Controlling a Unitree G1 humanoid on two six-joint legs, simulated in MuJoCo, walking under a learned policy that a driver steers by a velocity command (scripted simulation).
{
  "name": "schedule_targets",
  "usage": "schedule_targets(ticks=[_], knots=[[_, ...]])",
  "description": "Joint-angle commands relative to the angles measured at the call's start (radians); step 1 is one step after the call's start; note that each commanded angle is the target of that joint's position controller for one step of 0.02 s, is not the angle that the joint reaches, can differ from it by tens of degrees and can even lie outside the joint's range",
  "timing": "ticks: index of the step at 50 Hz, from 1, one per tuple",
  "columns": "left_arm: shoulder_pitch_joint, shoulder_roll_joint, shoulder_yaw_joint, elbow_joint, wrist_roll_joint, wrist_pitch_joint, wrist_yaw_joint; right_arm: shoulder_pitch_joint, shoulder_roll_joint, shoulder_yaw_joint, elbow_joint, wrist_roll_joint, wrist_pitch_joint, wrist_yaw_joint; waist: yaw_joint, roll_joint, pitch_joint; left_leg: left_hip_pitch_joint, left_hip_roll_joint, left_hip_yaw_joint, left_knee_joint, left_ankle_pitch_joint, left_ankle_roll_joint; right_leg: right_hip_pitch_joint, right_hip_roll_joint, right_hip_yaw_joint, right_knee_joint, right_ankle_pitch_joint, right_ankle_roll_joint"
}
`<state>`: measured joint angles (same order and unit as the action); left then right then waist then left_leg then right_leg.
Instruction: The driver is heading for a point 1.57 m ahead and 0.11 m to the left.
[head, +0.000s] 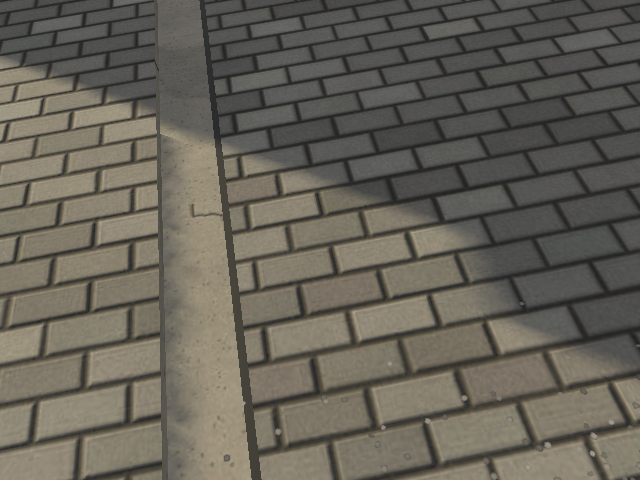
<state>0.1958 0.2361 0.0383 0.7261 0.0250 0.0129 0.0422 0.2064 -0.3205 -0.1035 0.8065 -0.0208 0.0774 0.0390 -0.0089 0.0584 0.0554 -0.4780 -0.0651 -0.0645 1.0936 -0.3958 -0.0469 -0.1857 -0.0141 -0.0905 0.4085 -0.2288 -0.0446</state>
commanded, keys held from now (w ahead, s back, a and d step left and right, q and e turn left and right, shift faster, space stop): q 0.16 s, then w+q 0.30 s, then w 0.24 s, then w+e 0.30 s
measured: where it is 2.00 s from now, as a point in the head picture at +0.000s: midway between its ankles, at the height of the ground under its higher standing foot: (287, 315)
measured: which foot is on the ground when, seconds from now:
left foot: up 0.00-0.24, down 0.26-0.78, up 0.80-1.00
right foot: down 0.00-0.24, up 0.26-0.72, down 0.74-1.00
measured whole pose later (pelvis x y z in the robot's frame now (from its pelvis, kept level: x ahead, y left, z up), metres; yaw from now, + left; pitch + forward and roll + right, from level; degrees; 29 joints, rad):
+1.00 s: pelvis +0.32 +0.09 +0.00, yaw +16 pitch +1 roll -1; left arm 0.38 0.25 0.05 0.86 0.00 -0.06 -0.03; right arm 0.20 -0.27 -0.02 0.79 -0.05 -0.05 0.03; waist 0.02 0.04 0.04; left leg -0.57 0.06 -0.03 1.02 -0.24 0.01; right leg -0.16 0.11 0.02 0.33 -0.18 -0.10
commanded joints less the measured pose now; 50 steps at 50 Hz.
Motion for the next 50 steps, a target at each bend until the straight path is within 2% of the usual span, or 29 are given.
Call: schedule_targets(ticks=[1,5,8,10,11,12,13,14,15,16,17,19,22,27,30,32,34,35,36,37,38,39,40,41,42,44,45,47,50], knots=[[0.069,0.168,0.046,-0.033,0.001,-0.012,0.001,-0.050,-0.053,-0.003,-0.086,0.004,-0.002,0.007,0.048,-0.200,-0.064,-0.123,0.027,0.028,-0.067,-0.029,-0.022,0.220,-0.263,0.166,-0.078,0.445,-0.168],[0.047,0.191,0.055,-0.032,0.006,-0.012,-0.016,-0.077,-0.034,0.013,-0.116,0.014,0.001,0.015,0.049,-0.225,-0.075,0.014,0.052,0.083,-0.240,-0.058,0.002,0.169,-0.279,0.101,-0.051,0.471,-0.161],[0.035,0.216,0.063,-0.027,0.007,-0.009,-0.029,-0.075,-0.040,0.016,-0.134,0.023,-0.003,0.015,0.046,-0.247,-0.087,0.121,0.044,0.132,-0.355,-0.063,0.033,0.125,-0.290,0.069,-0.014,0.494,-0.146],[0.039,0.235,0.070,-0.025,0.007,-0.005,-0.037,-0.065,-0.043,0.018,-0.142,0.017,-0.009,0.018,0.038,-0.242,-0.106,0.204,0.035,0.158,-0.472,-0.030,0.067,0.079,-0.303,0.063,-0.019,0.212,-0.117],[0.023,0.234,0.070,-0.026,0.001,0.000,-0.038,-0.031,-0.042,0.017,-0.134,0.007,-0.015,0.018,0.008,-0.216,-0.104,0.309,0.021,0.170,-0.577,0.019,0.090,-0.005,-0.291,0.037,0.013,0.018,-0.084],[0.017,0.204,0.062,-0.028,0.003,0.004,-0.039,0.061,-0.065,0.007,-0.095,-0.003,-0.025,0.012,-0.030,-0.138,-0.112,0.467,0.007,0.131,-0.660,0.009,0.117,-0.142,-0.254,-0.006,0.115,-0.176,-0.040],[0.009,0.114,0.037,-0.051,0.010,0.011,-0.047,0.160,-0.153,-0.015,-0.071,-0.017,-0.041,0.000,-0.071,0.158,-0.095,0.582,0.235,-0.224,-0.843,-0.216,0.180,-0.365,-0.136,-0.130,0.453,-0.393,0.021],[-0.094,0.111,0.029,-0.141,0.028,0.013,-0.050,0.207,-0.269,-0.038,-0.089,-0.002,-0.052,-0.004,-0.106,0.274,-0.019,0.539,0.444,-0.657,-0.956,-0.289,0.339,-0.631,0.031,-0.026,0.604,-0.466,0.049],[-0.152,0.169,0.042,-0.137,0.033,0.008,-0.053,0.185,-0.195,-0.023,-0.082,-0.001,-0.050,-0.011,-0.113,0.101,0.047,0.483,0.423,-0.594,-0.972,-0.365,0.358,-0.656,-0.039,0.100,0.664,-0.352,0.043],[-0.119,0.189,0.051,-0.122,0.006,-0.002,-0.067,0.123,-0.149,-0.002,-0.089,0.007,-0.050,-0.020,-0.057,0.088,0.071,0.430,0.366,-0.502,-0.978,-0.360,0.329,-0.614,-0.057,0.108,0.640,-0.227,0.041],[-0.074,0.195,0.054,-0.093,-0.002,-0.016,-0.077,0.075,-0.124,0.008,-0.096,0.009,-0.056,-0.026,-0.019,0.073,0.077,0.415,0.298,-0.415,-0.984,-0.255,0.294,-0.567,-0.069,0.110,0.598,-0.142,0.050],[-0.019,0.183,0.052,-0.049,0.025,-0.023,-0.084,0.061,-0.102,0.018,-0.098,0.011,-0.080,-0.034,0.001,0.053,0.039,0.429,0.221,-0.303,-0.968,-0.020,0.270,-0.497,-0.061,0.096,0.588,-0.036,0.068],[-0.036,0.155,0.046,-0.049,0.022,-0.019,-0.084,0.137,-0.117,0.012,-0.067,0.017,-0.109,-0.026,-0.008,0.020,0.016,0.463,0.210,-0.277,-0.947,0.133,0.284,-0.517,-0.050,0.089,0.545,0.019,0.084],[-0.149,0.128,0.034,-0.077,0.017,-0.025,-0.088,0.235,-0.102,0.017,-0.022,0.013,-0.126,-0.033,-0.062,0.040,0.045,0.497,0.216,-0.264,-0.954,0.206,0.286,-0.560,-0.051,0.076,0.377,0.105,0.104],[-0.218,0.115,0.026,-0.102,0.011,-0.037,-0.095,0.276,-0.107,0.019,0.004,0.008,-0.136,-0.040,-0.086,0.039,0.054,0.505,0.227,-0.245,-0.917,0.353,0.276,-0.521,-0.038,0.062,0.282,0.132,0.085],[-0.238,0.116,0.023,-0.118,0.008,-0.044,-0.097,0.282,-0.116,0.019,0.015,0.007,-0.142,-0.046,-0.082,0.044,0.058,0.507,0.244,-0.244,-0.891,0.457,0.264,-0.474,-0.029,0.057,0.235,0.120,0.057],[-0.201,0.126,0.025,-0.116,0.005,-0.050,-0.092,0.260,-0.127,0.019,0.020,0.007,-0.147,-0.051,-0.051,0.048,0.055,0.488,0.260,-0.240,-0.870,0.551,0.239,-0.370,-0.013,0.050,0.190,0.092,0.021],[-0.146,0.133,0.029,-0.101,0.002,-0.052,-0.084,0.237,-0.134,0.019,0.021,0.005,-0.149,-0.053,-0.019,0.051,0.038,0.467,0.255,-0.225,-0.833,0.673,0.221,-0.269,0.012,0.037,0.166,0.066,0.002],[-0.054,0.149,0.039,-0.071,0.000,-0.053,-0.071,0.221,-0.145,0.017,0.025,0.002,-0.151,-0.052,0.024,0.047,-0.009,0.469,0.238,-0.189,-0.733,0.856,0.204,-0.148,0.050,0.015,0.147,0.031,-0.019],[0.090,0.166,0.049,-0.024,0.002,-0.059,-0.055,0.216,-0.140,0.019,0.032,0.002,-0.152,-0.049,0.093,0.004,-0.091,0.449,0.188,-0.125,-0.535,0.955,0.184,0.029,0.068,0.004,0.089,0.046,-0.046],[0.253,0.221,0.064,0.007,0.017,-0.068,-0.040,0.226,-0.101,0.032,0.021,0.002,-0.155,-0.047,0.158,-0.066,-0.209,0.308,0.135,-0.077,-0.255,0.759,0.165,0.257,-0.083,0.171,0.057,-0.093,-0.091],[0.337,0.343,0.089,0.028,0.030,-0.069,-0.042,0.307,-0.011,0.048,-0.007,0.027,-0.159,-0.040,0.123,-0.337,-0.308,0.007,-0.059,0.009,0.111,0.137,0.109,0.452,-0.340,0.704,-0.076,-0.276,-0.212],[0.261,0.277,0.073,0.041,-0.005,-0.062,-0.060,0.287,-0.058,0.044,0.000,-0.011,-0.163,-0.038,0.070,-0.268,-0.237,-0.107,-0.035,-0.065,0.193,-0.060,0.130,0.376,-0.344,0.905,-0.194,-0.287,-0.224],[0.149,0.212,0.060,0.020,-0.015,-0.059,-0.067,0.223,-0.073,0.039,-0.004,-0.015,-0.161,-0.033,0.027,-0.172,-0.103,-0.144,0.038,-0.041,0.215,0.023,0.135,0.250,-0.325,0.748,-0.174,-0.277,-0.222],[0.105,0.165,0.048,0.013,-0.013,-0.064,-0.072,0.155,-0.070,0.046,-0.013,-0.017,-0.166,-0.026,0.030,-0.087,-0.053,-0.131,0.076,-0.026,0.169,0.087,0.135,0.153,-0.273,0.620,-0.178,-0.147,-0.212],[0.090,0.137,0.035,0.032,-0.011,-0.074,-0.070,0.135,-0.045,0.054,-0.024,-0.029,-0.156,-0.018,-0.006,-0.113,-0.026,-0.089,0.121,-0.009,0.075,0.119,0.116,0.056,-0.183,0.475,-0.202,0.033,-0.186],[0.103,0.141,0.035,0.045,-0.015,-0.082,-0.070,0.139,-0.036,0.058,-0.023,-0.032,-0.147,-0.015,-0.013,-0.131,-0.036,-0.070,0.123,0.002,0.050,0.126,0.102,0.041,-0.164,0.441,-0.209,0.112,-0.191],[0.145,0.152,0.040,0.069,-0.025,-0.094,-0.069,0.112,-0.027,0.063,-0.036,-0.035,-0.136,-0.013,-0.014,-0.127,-0.037,-0.090,0.126,0.024,-0.003,0.130,0.071,0.029,-0.149,0.400,-0.221,0.212,-0.212],[0.192,0.160,0.043,0.090,-0.028,-0.091,-0.061,-0.033,-0.016,0.073,-0.088,-0.031,-0.128,-0.012,0.012,-0.114,0.004,-0.162,0.138,0.051,-0.152,0.209,0.025,0.016,-0.129,0.370,-0.253,0.235,-0.220]])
